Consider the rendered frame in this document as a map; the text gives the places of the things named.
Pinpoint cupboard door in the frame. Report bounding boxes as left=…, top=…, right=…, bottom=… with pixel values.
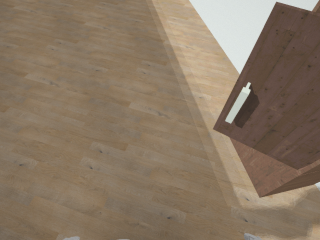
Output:
left=213, top=2, right=320, bottom=170

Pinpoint handle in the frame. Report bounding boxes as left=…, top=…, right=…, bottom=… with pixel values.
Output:
left=225, top=82, right=251, bottom=124

